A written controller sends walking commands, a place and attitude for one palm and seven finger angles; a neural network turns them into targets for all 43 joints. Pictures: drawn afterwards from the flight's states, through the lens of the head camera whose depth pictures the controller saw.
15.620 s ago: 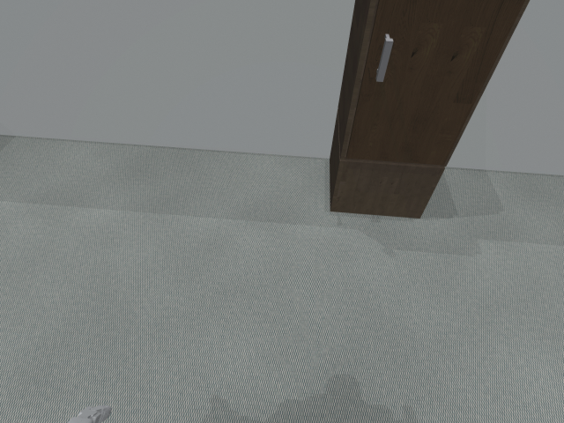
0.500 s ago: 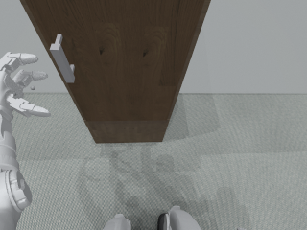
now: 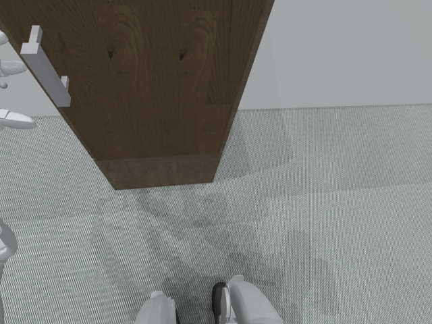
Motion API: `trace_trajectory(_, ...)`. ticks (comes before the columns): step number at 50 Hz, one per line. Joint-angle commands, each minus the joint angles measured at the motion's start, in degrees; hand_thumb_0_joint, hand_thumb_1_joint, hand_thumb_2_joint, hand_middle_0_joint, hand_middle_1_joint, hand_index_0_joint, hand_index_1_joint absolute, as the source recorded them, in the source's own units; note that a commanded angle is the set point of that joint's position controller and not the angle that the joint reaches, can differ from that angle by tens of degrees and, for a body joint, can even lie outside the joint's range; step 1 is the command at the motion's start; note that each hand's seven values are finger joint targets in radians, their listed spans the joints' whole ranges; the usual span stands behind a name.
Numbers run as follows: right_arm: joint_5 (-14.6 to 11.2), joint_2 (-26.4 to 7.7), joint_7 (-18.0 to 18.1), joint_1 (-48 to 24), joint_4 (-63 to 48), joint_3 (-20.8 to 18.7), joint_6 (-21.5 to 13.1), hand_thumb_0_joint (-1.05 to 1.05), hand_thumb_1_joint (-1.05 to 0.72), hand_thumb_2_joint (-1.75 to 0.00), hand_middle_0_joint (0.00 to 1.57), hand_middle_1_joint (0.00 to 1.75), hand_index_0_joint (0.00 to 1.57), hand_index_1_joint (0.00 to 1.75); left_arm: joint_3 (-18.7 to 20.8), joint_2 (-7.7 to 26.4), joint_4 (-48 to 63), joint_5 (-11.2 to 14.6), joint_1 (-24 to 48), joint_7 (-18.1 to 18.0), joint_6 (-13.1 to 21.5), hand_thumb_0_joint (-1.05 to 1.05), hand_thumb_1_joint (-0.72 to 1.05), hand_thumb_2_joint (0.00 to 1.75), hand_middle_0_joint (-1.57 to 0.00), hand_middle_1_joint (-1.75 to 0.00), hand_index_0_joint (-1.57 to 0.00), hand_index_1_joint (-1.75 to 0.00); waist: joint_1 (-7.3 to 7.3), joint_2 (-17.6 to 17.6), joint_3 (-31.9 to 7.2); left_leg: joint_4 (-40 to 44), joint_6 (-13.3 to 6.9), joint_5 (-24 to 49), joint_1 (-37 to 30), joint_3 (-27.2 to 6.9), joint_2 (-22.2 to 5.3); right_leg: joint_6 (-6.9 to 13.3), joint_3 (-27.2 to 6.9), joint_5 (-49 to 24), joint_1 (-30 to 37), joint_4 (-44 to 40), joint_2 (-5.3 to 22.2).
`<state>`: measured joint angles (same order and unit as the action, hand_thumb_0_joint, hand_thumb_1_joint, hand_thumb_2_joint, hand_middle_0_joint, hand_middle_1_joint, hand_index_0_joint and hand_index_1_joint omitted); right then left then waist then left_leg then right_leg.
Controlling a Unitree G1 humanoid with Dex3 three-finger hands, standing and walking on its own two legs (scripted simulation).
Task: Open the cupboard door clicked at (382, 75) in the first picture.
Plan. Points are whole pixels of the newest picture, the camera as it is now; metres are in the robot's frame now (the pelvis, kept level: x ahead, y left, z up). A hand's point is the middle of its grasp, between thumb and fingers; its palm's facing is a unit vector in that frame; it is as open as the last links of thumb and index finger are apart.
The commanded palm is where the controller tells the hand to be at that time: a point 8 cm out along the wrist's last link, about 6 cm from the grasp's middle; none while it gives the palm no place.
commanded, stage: move the hooked fingers beside the handle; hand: left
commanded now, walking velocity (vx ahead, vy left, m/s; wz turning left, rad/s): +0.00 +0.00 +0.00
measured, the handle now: (50, 69) +0.54 +0.25 +0.07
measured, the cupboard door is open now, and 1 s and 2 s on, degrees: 0 0 0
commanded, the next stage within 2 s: slide the fingers in behind the handle in 0.72 s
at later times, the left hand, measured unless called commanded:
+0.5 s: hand (9, 91) +0.48 +0.29 +0.08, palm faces +0.05 -1.00 -0.02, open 14.0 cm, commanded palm +0.46 +0.33 +0.07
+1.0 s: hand (15, 89) +0.50 +0.29 +0.07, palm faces +0.03 -1.00 +0.00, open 14.0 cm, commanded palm +0.48 +0.32 +0.07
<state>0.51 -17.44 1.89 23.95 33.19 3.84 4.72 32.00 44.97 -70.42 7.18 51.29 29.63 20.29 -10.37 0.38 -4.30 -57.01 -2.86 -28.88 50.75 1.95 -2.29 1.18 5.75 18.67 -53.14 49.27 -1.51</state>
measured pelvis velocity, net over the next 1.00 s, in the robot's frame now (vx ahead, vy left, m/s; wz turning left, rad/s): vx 0.00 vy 0.00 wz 0.01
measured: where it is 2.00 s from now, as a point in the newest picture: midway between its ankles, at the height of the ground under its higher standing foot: outside the picture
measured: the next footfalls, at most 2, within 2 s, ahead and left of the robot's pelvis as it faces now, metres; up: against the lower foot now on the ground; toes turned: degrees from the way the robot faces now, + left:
none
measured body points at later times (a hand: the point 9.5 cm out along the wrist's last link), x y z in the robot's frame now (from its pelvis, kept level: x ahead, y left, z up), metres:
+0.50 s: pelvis +0.01 +0.00 +0.00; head +0.15 +0.03 +0.43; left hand +0.48 +0.34 +0.08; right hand +0.03 -0.27 -0.10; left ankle -0.03 +0.08 -0.68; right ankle +0.04 -0.11 -0.68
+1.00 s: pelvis +0.00 +0.00 +0.00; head +0.16 +0.04 +0.42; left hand +0.49 +0.34 +0.08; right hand +0.00 -0.27 -0.10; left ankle -0.03 +0.08 -0.68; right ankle +0.04 -0.11 -0.68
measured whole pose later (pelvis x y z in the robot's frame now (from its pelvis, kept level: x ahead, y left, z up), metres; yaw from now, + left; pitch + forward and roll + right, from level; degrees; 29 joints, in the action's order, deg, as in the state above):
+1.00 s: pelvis +0.00 +0.00 +0.00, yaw +0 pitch +23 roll -5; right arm 0.3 -16.9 1.3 23.8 33.3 4.2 5.9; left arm 29.7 42.2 -68.3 8.4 50.9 28.8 19.6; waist -9.8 0.5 -4.4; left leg -57.8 -2.9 -29.6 51.6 1.2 -2.2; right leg 1.0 6.3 19.4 -53.6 49.6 -1.5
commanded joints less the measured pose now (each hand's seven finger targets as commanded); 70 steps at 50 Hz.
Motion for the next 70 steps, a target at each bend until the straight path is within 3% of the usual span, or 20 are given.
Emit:
trace_trajectory(1, 0.04, -11.73, 0.58, 10.68, -2.47, -4.57, -0.08, 0.0, -0.9, -0.9, 0.2, 0.3, 0.2, 0.3, 1.81, 17.49, 11.62, 1.44, 18.27, 0.98, 2.68, 0.0, -0.5, 0.3, -0.3, -1.2, -0.3, -1.2, 1.43, 11.94, -28.28, 6.71, 2.56, 34.52, -17.9, -5.86, -0.27, 0.45, -3.81, -16.62, 16.31, -2.06, -1.41)
trace_trajectory(6, 0.2, -11.33, 0.07, 10.83, -2.96, -5.12, 0.24, 0.0, -0.9, -0.9, 0.2, 0.3, 0.2, 0.3, 2.86, 17.02, 16.47, 2.03, 16.99, -0.39, 3.62, 0.0, -0.5, 0.3, -0.3, -1.2, -0.3, -1.2, 2.08, 13.33, -31.14, 6.61, 3.19, 39.24, -21.37, -6.14, -0.48, 0.59, -3.58, -18.52, 16.95, -1.94, -1.71)
trace_trajectory(13, -0.01, -10.9, -0.16, 9.86, -2.77, -4.99, 0.29, 0.0, -0.9, -0.9, 0.2, 0.3, 0.2, 0.3, 1.87, 14.91, 15.88, 1.82, 16.12, -2.0, 3.43, 0.0, -0.5, 0.3, -0.3, -1.2, -0.3, -1.2, 1.53, 10.11, -26.48, 7.44, 2.43, 34.73, -18.56, -5.44, -0.26, 0.29, -3.67, -17.46, 17.67, -2.82, -1.74)
trace_trajectory(15, 0.12, -10.94, 0.08, 9.86, -2.9, -5.07, 0.19, 0.0, -0.9, -0.9, 0.2, 0.3, 0.2, 0.3, 2.59, 16.12, 16.98, 1.71, 17.04, -1.96, 3.94, 0.0, -0.5, 0.3, -0.3, -1.2, -0.3, -1.2, 2.04, 11.27, -27.96, 7.36, 2.66, 36.06, -19.16, -5.57, -0.14, 0.57, -3.85, -18.75, 18.94, -2.37, -1.63)
trace_trajectory(19, -0.09, -10.59, 0.16, 9.29, -2.98, -4.76, 0.09, 0.0, -0.9, -0.9, 0.2, 0.3, 0.2, 0.3, 0.33, 12.94, 15.47, 2.17, 17.35, -1.74, 4.33, 0.0, -0.5, 0.3, -0.3, -1.2, -0.3, -1.2, 1.24, 10.97, -25.53, 7.14, 2.73, 35.79, -19.26, -5.47, -0.15, 0.58, -3.66, -18.1, 17.11, -2.41, -1.72)
trace_trajectory(21, 0.01, -11.01, 0.35, 9.3, -2.7, -5.06, -0.19, 0.0, -0.9, -0.9, 0.2, 0.3, 0.2, 0.3, 2.19, 15.66, 13.92, 1.88, 16.47, -1.58, 4.07, 0.0, -0.5, 0.3, -0.3, -1.2, -0.3, -1.2, 1.64, 9.45, -26.39, 6.91, 2.52, 34.63, -17.52, -5.44, -0.07, 0.47, -4.02, -18.61, 18.67, -2.23, -1.57)
trace_trajectory(23, -0.24, -10.63, 0.33, 8.96, -2.61, -4.5, -0.02, 0.0, -0.9, -0.9, 0.2, 0.3, 0.2, 0.3, -0.59, 13.01, 13.01, 1.7, 18.38, -1.19, 3.82, 0.0, -0.5, 0.3, -0.3, -1.2, -0.3, -1.2, 0.72, 9.21, -24.52, 7.02, 2.12, 31.46, -16.19, -5.09, 0.14, 0.32, -4.1, -17.2, 17.71, -2.47, -1.49)
trace_trajectory(30, -0.11, -10.92, 0.54, 9.05, -2.9, -4.51, -0.23, 0.0, -0.9, -0.9, 0.2, 0.3, 0.2, 0.3, 0.71, 15.32, 13.81, 1.86, 19.45, -0.47, 4.41, 0.0, -0.5, 0.3, -0.3, -1.2, -0.3, -1.2, 1.21, 10.75, -29.14, 5.9, 2.3, 32.86, -16.73, -5.3, 0.26, 0.54, -4.37, -18.57, 18.75, -1.29, -1.44)
trace_trajectory(34, -0.26, -11.05, 0.82, 8.83, -2.88, -4.04, -0.28, 0.0, -0.9, -0.9, 0.2, 0.3, 0.2, 0.3, 0.19, 15.68, 12.15, 1.82, 21.39, -0.26, 3.8, 0.0, -0.5, 0.3, -0.3, -1.2, -0.3, -1.2, 0.28, 10.36, -26.03, 5.82, 1.76, 29.06, -13.76, -4.99, 0.49, 0.64, -4.5, -16.97, 17.69, -1.36, -1.45)
trace_trajectory(39, 0.01, -11.35, 0.91, 9.29, -2.82, -4.11, -0.59, 0.0, -0.9, -0.9, 0.2, 0.3, 0.2, 0.3, 2.8, 20.01, 13.61, 1.24, 21.98, -0.09, 4.15, 0.0, -0.5, 0.3, -0.3, -1.2, -0.3, -1.2, 1.16, 12.66, -29.65, 5.12, 2.26, 31.51, -14.54, -5.45, 0.39, 0.95, -4.41, -18.33, 18.88, -0.37, -1.53)
trace_trajectory(41, 0.05, -11.25, 0.6, 9.85, -2.69, -4.41, -0.37, 0.0, -0.9, -0.9, 0.2, 0.3, 0.2, 0.3, 2.19, 18.56, 14.68, 1.3, 20.1, 0.22, 4.08, 0.0, -0.5, 0.3, -0.3, -1.2, -0.3, -1.2, 1.38, 14.11, -31.92, 4.9, 2.87, 35.82, -18.29, -5.87, -0.04, 0.66, -3.92, -18.61, 17.11, -0.51, -1.59)
trace_trajectory(44, -0.2, -10.9, 0.32, 9.94, -2.49, -4.21, 0.11, 0.0, -0.9, -0.9, 0.2, 0.3, 0.2, 0.3, -2.01, 12.56, 14.91, 2.43, 20.94, 0.66, 3.46, 0.0, -0.5, 0.3, -0.3, -1.2, -0.3, -1.2, 0.13, 14.28, -29.18, 5.25, 3.12, 37.19, -20.61, -6.5, -0.4, 0.6, -3.21, -16.96, 13.48, -1.17, -1.84)
trace_trajectory(47, -0.21, -11.2, 0.36, 10.15, -1.97, -4.31, 0.42, 0.0, -0.9, -0.9, 0.2, 0.3, 0.2, 0.3, -1.45, 12.75, 12.32, 2.45, 20.39, -0.36, 2.09, 0.0, -0.5, 0.3, -0.3, -1.2, -0.3, -1.2, -0.38, 9.87, -26.2, 5.97, 2.42, 31.67, -17.08, -6.19, -0.27, 0.19, -3.23, -14.98, 13.83, -2.04, -1.77)
trace_trajectory(50, 0.16, -11.03, 0.22, 10.69, -2.01, -4.42, 0.44, 0.0, -0.9, -0.9, 0.2, 0.3, 0.2, 0.3, -0.41, 14.54, 16.27, 1.42, 22.35, -1.96, 2.94, 0.0, -0.5, 0.3, -0.3, -1.2, -0.3, -1.2, 0.67, 13.66, -30.24, 6.08, 3.25, 34.92, -20.03, -6.68, -0.19, 0.62, -3.07, -15.97, 14.44, -1.24, -1.7)
trace_trajectory(52, 0.28, -10.39, -0.13, 10.58, -1.79, -4.46, 0.59, 0.0, -0.9, -0.9, 0.2, 0.3, 0.2, 0.3, -3.69, 10.2, 17.49, 0.9, 21.42, -2.62, 3.2, 0.0, -0.5, 0.3, -0.3, -1.2, -0.3, -1.2, 0.32, 15.5, -29.46, 5.87, 3.77, 37.86, -22.75, -6.83, -0.48, 0.49, -2.84, -15.76, 12.3, -1.65, -1.68)
trace_trajectory(55, 0.21, -10.49, -0.25, 10.64, -0.99, -4.61, 0.65, 0.0, -0.9, -0.9, 0.2, 0.3, 0.2, 0.3, -5.84, 6.67, 16.49, 1.61, 23.03, -3.27, 3.26, 0.0, -0.5, 0.3, -0.3, -1.2, -0.3, -1.2, -1.08, 12.67, -27.42, 6.23, 3.5, 35.66, -22.53, -7.12, -0.61, 0.34, -2.64, -14.41, 11.13, -2.38, -1.86)
trace_trajectory(62, 0.35, -10.0, -0.3, 10.13, -0.15, -4.76, 0.34, 0.0, -0.9, -0.9, 0.2, 0.3, 0.2, 0.3, -7.85, 3.19, 16.99, 1.64, 22.75, -4.28, 4.01, 0.0, -0.5, 0.3, -0.3, -1.2, -0.3, -1.2, -0.91, 13.18, -26.4, 6.69, 3.94, 36.44, -24.23, -7.53, -0.51, 0.59, -2.4, -13.93, 10.43, -2.69, -1.79)
trace_trajectory(64, 0.44, -10.01, -0.37, 10.25, -0.28, -4.98, 0.11, 0.0, -0.9, -0.9, 0.2, 0.3, 0.2, 0.3, -7.68, 3.07, 19.44, 1.79, 22.95, -4.73, 4.76, 0.0, -0.5, 0.3, -0.3, -1.2, -0.3, -1.2, -0.44, 13.95, -28.98, 6.42, 4.36, 39.66, -26.46, -8.07, -0.58, 0.91, -2.21, -14.95, 10.75, -2.13, -1.84)
trace_trajectory(68, 0.4, -9.5, -0.71, 9.38, 0.33, -5.07, -0.1, 0.0, -0.9, -0.9, 0.2, 0.3, 0.2, 0.3, -11.06, -1.86, 19.39, 2.11, 23.68, -5.45, 4.86, 0.0, -0.5, 0.3, -0.3, -1.2, -0.3, -1.2, -1.35, 12.51, -27.05, 6.67, 4.27, 38.24, -26.48, -8.0, -0.55, 0.56, -2.08, -14.51, 10.15, -2.76, -1.8)
trace_trajectory(70, 0.41, -9.64, -0.53, 9.47, 0.54, -5.24, -0.16, 0.0, -0.9, -0.9, 0.2, 0.3, 0.2, 0.3, -8.99, 0.21, 19.86, 2.38, 23.69, -5.88, 5.31, 0.0, -0.5, 0.3, -0.3, -1.2, -0.3, -1.2, -0.76, 11.9, -28.92, 6.42, 4.43, 40.08, -26.53, -8.05, -0.49, 0.69, -2.17, -16.32, 11.72, -2.35, -1.71)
